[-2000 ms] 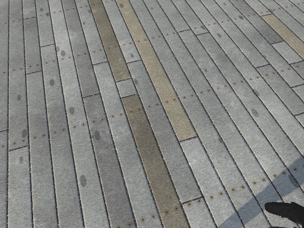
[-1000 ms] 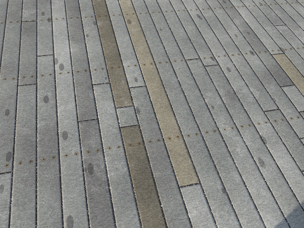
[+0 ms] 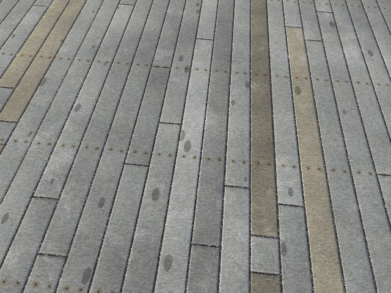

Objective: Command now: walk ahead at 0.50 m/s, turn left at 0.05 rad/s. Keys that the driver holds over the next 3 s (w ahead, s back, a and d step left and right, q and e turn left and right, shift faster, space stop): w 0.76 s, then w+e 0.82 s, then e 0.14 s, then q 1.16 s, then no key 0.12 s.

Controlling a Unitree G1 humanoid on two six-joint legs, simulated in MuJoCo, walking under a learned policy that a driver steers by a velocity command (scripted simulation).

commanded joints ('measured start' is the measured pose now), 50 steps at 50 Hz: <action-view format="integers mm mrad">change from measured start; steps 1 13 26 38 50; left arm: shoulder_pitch -22 96 85 190 143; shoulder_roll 36 150 110 169 38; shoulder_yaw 3 47 28 47 29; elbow -55 -47 1 84 27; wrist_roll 6 -1 6 -17 -26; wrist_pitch -9 -31 -39 16 36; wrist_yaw -5 -34 -12 13 13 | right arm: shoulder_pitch -57 39 -123 -291 -143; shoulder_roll -147 -178 -81 -107 -94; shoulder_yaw -36 -41 -13 -16 -31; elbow -58 32 -52 -112 9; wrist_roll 3 12 4 15 -16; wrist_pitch -21 34 13 -20 -49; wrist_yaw -14 -41 -32 18 -10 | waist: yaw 28 139 47 58 54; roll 91 106 -11 -39 127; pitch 24 -160 -4 -2 -2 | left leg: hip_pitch -36 135 -526 -371 -39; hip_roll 246 238 214 103 320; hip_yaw -145 -62 -95 -25 -98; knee -173 312 611 205 -168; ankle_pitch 191 587 77 96 135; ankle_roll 159 42 -96 -11 118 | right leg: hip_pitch -2 492 508 753 37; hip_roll -9 113 -67 -120 -6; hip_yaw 12 -61 107 48 81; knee -173 -476 -856 -672 135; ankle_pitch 187 123 217 486 -40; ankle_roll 12 -133 -257 -181 -23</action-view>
